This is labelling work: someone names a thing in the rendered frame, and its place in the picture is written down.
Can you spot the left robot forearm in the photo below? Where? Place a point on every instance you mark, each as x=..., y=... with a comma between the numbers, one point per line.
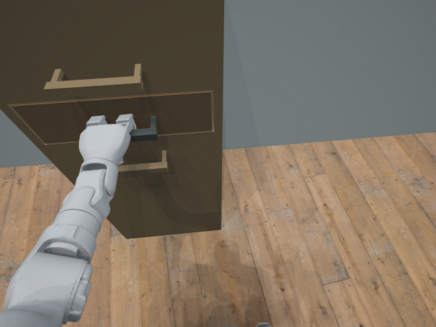
x=74, y=231

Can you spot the handle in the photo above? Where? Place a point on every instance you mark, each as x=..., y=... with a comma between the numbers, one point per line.
x=143, y=168
x=144, y=134
x=97, y=86

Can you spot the robot left upper arm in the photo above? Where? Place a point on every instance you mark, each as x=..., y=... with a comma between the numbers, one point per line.
x=52, y=290

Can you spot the cabinet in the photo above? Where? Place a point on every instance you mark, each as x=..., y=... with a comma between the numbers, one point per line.
x=175, y=46

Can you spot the left robot hand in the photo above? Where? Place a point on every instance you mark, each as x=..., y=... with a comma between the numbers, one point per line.
x=106, y=141

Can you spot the drawer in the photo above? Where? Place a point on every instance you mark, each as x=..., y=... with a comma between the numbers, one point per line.
x=65, y=120

